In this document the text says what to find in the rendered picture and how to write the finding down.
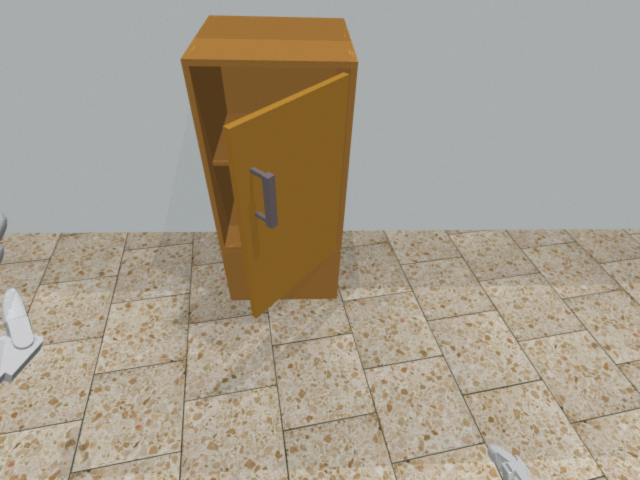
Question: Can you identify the handle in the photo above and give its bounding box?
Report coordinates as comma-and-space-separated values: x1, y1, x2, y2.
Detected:
250, 167, 278, 229

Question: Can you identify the robot left hand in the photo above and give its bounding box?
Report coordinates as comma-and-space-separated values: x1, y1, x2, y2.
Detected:
0, 213, 44, 383

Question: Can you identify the robot right hand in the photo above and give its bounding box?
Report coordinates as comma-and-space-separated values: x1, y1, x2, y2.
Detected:
487, 444, 531, 480

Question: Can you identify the cupboard door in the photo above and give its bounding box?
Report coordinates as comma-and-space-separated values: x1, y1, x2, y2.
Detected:
223, 72, 350, 319

